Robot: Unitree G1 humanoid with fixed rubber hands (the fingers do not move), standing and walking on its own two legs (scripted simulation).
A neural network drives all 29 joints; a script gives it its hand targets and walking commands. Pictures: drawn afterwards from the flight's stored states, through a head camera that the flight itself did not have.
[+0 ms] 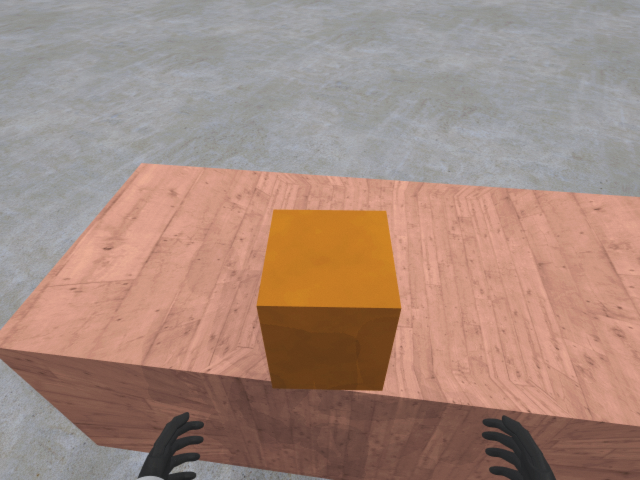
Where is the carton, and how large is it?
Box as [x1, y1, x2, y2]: [257, 210, 400, 390]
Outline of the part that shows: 273,210 257,300 257,310 272,387 381,390 400,311 399,296 385,211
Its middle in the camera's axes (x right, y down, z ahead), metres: +0.02 +0.12 +0.70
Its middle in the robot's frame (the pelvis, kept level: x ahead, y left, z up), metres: +0.45 +0.04 -0.09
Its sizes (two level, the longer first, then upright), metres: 0.210 0.200 0.250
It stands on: a pedestal, 0.56 m high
